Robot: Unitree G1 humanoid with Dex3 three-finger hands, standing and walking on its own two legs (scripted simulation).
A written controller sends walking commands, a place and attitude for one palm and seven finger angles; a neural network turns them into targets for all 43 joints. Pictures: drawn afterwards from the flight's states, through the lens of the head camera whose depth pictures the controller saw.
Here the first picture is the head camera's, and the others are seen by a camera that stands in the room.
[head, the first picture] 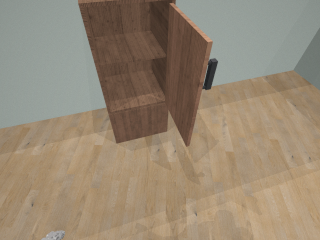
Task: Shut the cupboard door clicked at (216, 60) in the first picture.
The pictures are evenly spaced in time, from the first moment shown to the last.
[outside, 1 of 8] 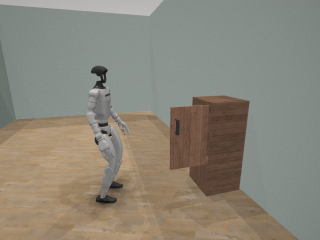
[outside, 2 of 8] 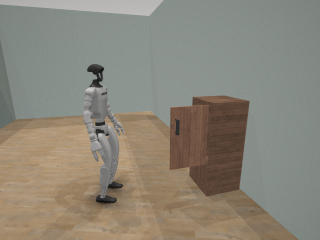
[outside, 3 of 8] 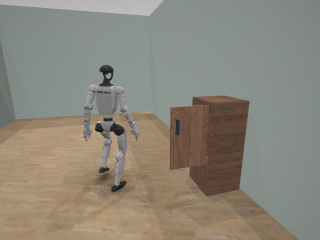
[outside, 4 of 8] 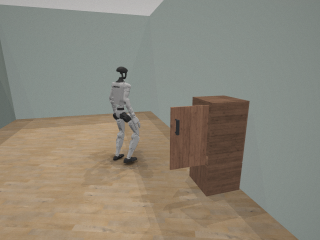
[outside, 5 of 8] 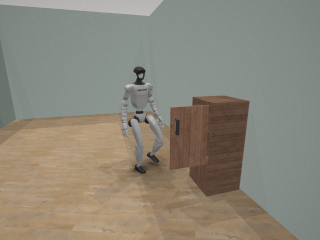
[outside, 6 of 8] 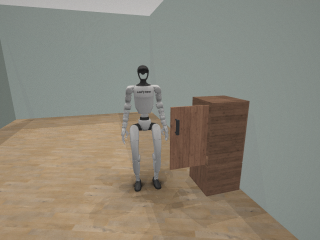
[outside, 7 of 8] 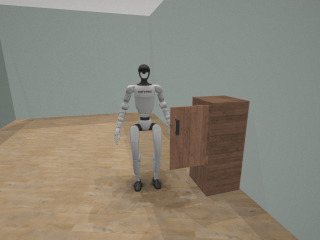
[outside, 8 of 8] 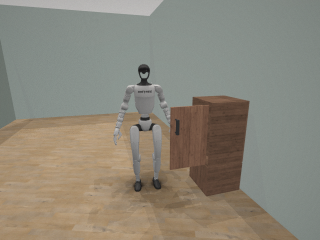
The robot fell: no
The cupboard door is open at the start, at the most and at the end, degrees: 90 90 90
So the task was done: no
